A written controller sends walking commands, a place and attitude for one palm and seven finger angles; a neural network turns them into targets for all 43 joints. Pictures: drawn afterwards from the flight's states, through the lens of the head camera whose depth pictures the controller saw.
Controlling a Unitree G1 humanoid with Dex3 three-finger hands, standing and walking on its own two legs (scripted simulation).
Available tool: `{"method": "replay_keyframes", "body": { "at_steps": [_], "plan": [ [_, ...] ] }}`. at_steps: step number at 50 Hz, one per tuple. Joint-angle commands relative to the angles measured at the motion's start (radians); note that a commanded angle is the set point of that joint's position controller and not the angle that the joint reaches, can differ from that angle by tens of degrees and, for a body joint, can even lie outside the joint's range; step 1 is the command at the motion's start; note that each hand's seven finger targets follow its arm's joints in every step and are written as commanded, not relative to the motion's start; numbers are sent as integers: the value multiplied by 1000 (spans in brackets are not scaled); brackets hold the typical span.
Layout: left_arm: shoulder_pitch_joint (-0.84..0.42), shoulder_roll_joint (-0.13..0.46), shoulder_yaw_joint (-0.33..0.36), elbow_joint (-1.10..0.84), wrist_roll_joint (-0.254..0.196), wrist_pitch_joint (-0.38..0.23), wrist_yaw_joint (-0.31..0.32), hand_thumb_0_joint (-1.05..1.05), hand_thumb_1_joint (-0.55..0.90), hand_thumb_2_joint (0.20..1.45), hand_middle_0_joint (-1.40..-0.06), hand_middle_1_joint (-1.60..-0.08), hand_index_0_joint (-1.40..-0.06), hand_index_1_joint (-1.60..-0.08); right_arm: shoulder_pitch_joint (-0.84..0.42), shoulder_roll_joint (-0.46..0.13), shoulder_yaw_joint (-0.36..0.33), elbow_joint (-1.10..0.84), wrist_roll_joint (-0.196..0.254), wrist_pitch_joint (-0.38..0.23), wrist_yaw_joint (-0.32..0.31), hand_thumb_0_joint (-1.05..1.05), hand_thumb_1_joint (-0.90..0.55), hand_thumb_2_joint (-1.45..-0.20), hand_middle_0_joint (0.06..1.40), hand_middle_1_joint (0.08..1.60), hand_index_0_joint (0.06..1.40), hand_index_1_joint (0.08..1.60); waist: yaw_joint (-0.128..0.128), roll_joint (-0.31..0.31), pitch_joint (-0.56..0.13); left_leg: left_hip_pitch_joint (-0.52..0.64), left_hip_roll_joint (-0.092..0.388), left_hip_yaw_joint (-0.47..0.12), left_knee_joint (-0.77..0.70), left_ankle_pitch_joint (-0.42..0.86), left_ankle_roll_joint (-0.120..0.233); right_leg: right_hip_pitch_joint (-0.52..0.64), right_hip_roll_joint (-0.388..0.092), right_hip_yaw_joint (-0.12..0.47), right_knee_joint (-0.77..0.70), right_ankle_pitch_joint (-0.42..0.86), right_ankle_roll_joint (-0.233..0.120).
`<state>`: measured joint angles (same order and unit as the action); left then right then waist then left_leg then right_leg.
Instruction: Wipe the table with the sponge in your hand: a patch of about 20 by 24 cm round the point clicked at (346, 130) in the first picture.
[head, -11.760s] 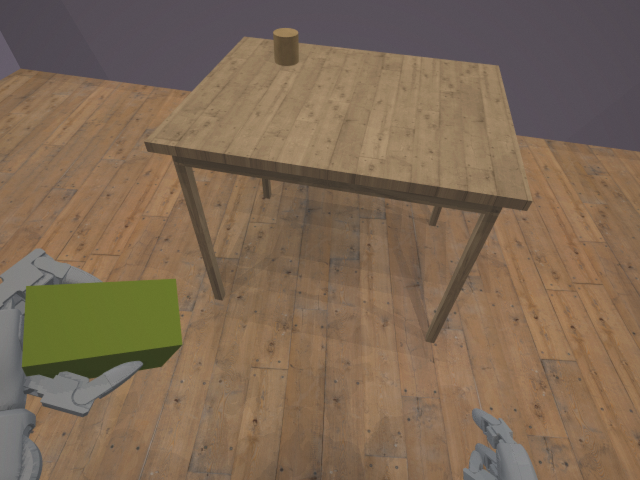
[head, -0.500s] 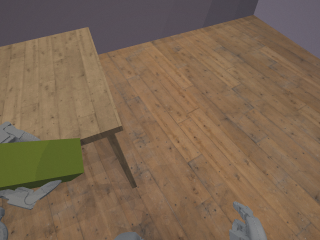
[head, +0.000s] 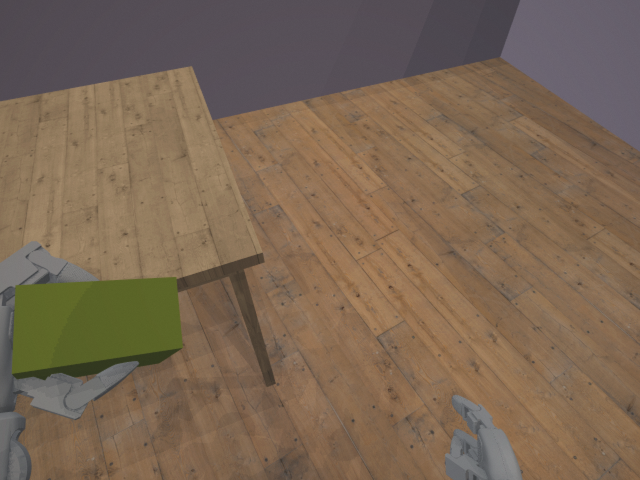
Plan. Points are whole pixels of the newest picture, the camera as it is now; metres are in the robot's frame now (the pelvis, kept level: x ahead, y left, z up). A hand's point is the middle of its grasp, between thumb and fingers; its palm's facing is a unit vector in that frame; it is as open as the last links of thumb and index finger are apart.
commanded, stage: come to a stop and stand still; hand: left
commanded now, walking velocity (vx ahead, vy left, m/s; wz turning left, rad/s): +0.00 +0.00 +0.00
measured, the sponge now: (123, 328) +0.23 +0.20 +0.15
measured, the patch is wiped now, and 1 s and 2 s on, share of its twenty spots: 0.00 0.00 0.00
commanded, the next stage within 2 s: look again from close up in 0.26 s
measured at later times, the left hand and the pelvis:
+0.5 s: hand out of the picture +0.22 +0.29 +0.18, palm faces +0.45 -0.80 -0.40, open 10.0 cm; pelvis -0.03 +0.01 +0.00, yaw -2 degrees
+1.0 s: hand (19, 297) +0.25 +0.30 +0.16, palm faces +0.37 -0.87 -0.33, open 10.0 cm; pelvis +0.02 +0.06 +0.01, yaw -1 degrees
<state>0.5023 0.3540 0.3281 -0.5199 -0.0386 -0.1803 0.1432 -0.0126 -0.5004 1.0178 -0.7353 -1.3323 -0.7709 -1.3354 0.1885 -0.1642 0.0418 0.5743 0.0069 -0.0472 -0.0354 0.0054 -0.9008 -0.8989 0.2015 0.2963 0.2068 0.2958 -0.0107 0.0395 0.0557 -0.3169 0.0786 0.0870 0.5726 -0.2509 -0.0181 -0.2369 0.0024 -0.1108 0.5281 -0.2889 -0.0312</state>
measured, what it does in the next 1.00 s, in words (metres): shifts its weight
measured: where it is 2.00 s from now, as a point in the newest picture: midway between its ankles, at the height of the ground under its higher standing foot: outside the picture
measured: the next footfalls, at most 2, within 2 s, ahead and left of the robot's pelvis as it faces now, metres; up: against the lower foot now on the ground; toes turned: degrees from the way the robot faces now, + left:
right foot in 1.70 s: +0.05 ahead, -0.03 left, +0.00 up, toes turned -10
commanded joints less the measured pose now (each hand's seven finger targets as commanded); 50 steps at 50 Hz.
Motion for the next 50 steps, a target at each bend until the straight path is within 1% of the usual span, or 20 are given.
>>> {"method": "replay_keyframes", "body": {
  "at_steps": [1, 3, 5, 7, 9, 17, 18, 19, 20, 21, 22, 24, 26, 27, 29, 32, 34, 41, 47, 50],
  "plan": [
    [-39, 187, 146, -156, -14, -43, 27, 0, 100, 1300, -1200, -1600, -1200, -1600, -65, -115, -56, -136, 3, -27, -30, 0, -900, -900, 200, 300, 200, 300, -1, -133, -110, 71, -4, -47, -26, 2, 5, -41, -210, 218, -197, 94, -26],
    [-74, 186, 137, -173, -10, -51, 25, 0, 100, 1300, -1200, -1600, -1200, -1600, -80, -123, -55, -138, -2, -25, -41, 0, -900, -900, 200, 300, 200, 300, 3, -64, -89, 94, 35, -77, -105, 16, 22, -73, -154, 174, -187, -45, 1],
    [-81, 173, 125, -171, -2, -58, 25, 0, 100, 1300, -1200, -1600, -1200, -1600, -76, -138, -58, -138, -6, -29, -47, 0, -900, -900, 200, 300, 200, 300, 10, 22, -79, 51, 79, -118, -180, 16, 40, -30, -91, 124, -140, -30, 27],
    [-115, 164, 113, -179, 3, -67, 25, 0, 100, 1300, -1200, -1600, -1200, -1600, -77, -141, -58, -137, -4, -38, -51, 0, -900, -900, 200, 300, 200, 300, 14, 80, -95, 2, 105, -143, -225, 5, 51, 37, -65, 92, -92, 12, 40],
    [-99, 155, 106, -169, 8, -73, 28, 0, 100, 1300, -1200, -1600, -1200, -1600, -58, -146, -64, -132, -3, -50, -50, 0, -900, -900, 200, 300, 200, 300, 17, 92, -120, 0, 103, -131, -214, 31, 51, 69, -61, 90, -75, 59, 39],
    [-69, 169, 119, -183, -1, -69, 31, 0, 100, 1300, -1200, -1600, -1200, -1600, -44, -149, -73, -129, -4, -66, -41, 0, -900, -900, 200, 300, 200, 300, 8, 1, -156, 36, 46, -82, -129, 30, 21, 37, -107, 154, -136, 86, 16],
    [-1041, 960, 705, -321, 113, -152, 9, 0, 100, 1300, -1200, -1600, -1200, -1600, 48, -177, -124, -96, -63, -126, -39, 0, -900, -900, 200, 300, 200, 300, 83, -214, 5, -90, 19, -22, 58, 31, 23, -80, -143, 269, -302, 277, 43],
    [-505, 368, 291, 195, 37, -104, -35, 0, 100, 1300, -1200, -1600, -1200, -1600, -7, -68, -70, -56, -27, -129, -30, 0, -900, -900, 200, 300, 200, 300, 37, -230, -152, 5, -83, -68, 72, 21, 25, -30, -209, 300, -199, 292, -69],
    [-302, 229, 208, 228, 14, -107, -50, 0, 100, 1300, -1200, -1600, -1200, -1600, 2, -133, -97, -131, 4, -144, -24, 0, -900, -900, 200, 300, 200, 300, 72, -145, -139, 52, -72, -32, 22, 41, 16, 7, -199, 335, -227, 306, -28],
    [-273, 216, 158, 78, -12, -130, -51, 0, 100, 1300, -1200, -1600, -1200, -1600, 9, -145, -90, -122, 4, -149, -9, 0, -900, -900, 200, 300, 200, 300, 60, -70, -177, 46, -81, -53, -56, 25, 24, 103, -189, 258, -201, 239, -20],
    [-212, 136, 106, 82, -24, -132, -51, 0, 100, 1300, -1200, -1600, -1200, -1600, -9, -138, -87, -125, 17, -159, 7, 0, -900, -900, 200, 300, 200, 300, 55, -10, -193, 107, -75, -52, -99, 60, 27, 98, -166, 242, -182, 168, -17],
    [-159, 157, 75, -72, -24, -139, -49, 0, 100, 1300, -1200, -1600, -1200, -1600, -42, -150, -86, -137, 10, -167, 17, 0, -900, -900, 200, 300, 200, 300, 63, -14, -165, 138, -36, -94, -153, 62, 43, 28, -122, 189, -182, 19, 10],
    [-110, 175, 91, -84, -18, -132, -42, 0, 100, 1300, -1200, -1600, -1200, -1600, -53, -151, -75, -144, 6, -169, 15, 0, -900, -900, 200, 300, 200, 300, 61, -42, -104, 53, -8, -140, -228, -101, 55, 11, -81, 163, -193, -120, 22],
    [-119, 197, 117, -94, -17, -130, -36, 0, 100, 1300, -1200, -1600, -1200, -1600, -61, -158, -74, -148, 8, -167, 11, 0, -900, -900, 200, 300, 200, 300, 57, -3, -71, 18, 1, -150, -267, -161, 54, 8, -63, 150, -176, -140, 22],
    [-173, 217, 152, -103, -5, -137, -27, 0, 100, 1300, -1200, -1600, -1200, -1600, -57, -158, -71, -157, 7, -167, 4, 0, -900, -900, 200, 300, 200, 300, 53, 2, -73, -66, 26, -191, -322, -245, 69, 72, -39, 122, -116, -106, 27],
    [-268, 271, 209, -174, -1, -153, -19, 0, 100, 1300, -1200, -1600, -1200, -1600, -61, -153, -67, -158, 0, -176, -5, 0, -900, -900, 200, 300, 200, 300, 47, 88, -111, -37, 37, -195, -320, -211, 75, 104, -31, 118, -88, -15, 23],
    [-263, 229, 180, -151, -3, -159, -21, 0, 100, 1300, -1200, -1600, -1200, -1600, -53, -148, -65, -152, -3, -186, -6, 0, -900, -900, 200, 300, 200, 300, 48, 106, -133, -17, 34, -194, -308, -194, 72, 116, -31, 122, -91, 11, 19],
    [-239, 130, 73, -125, 8, -131, -24, 0, 100, 1300, -1200, -1600, -1200, -1600, -47, -166, -68, -130, -18, -187, 14, 0, -900, -900, 200, 300, 200, 300, 35, 37, -166, 99, -25, -123, -199, 27, 36, 90, -40, 149, -167, 138, 4],
    [-217, 182, 128, -117, -2, -107, -21, 0, 100, 1300, -1200, -1600, -1200, -1600, -79, -172, -66, -152, -24, -140, 10, 0, -900, -900, 200, 300, 200, 300, 29, 24, -154, 102, -44, -106, -166, 87, 33, 73, -53, 146, -147, 168, -6],
    [-184, 191, 148, -148, -12, -112, -21, 0, 100, 1300, -1200, -1600, -1200, -1600, -79, -171, -70, -169, -20, -118, 11, 0, -900, -900, 200, 300, 200, 300, 27, 17, -190, 95, -39, -112, -135, 176, 40, 113, -63, 123, -87, 245, -7]
  ]
}}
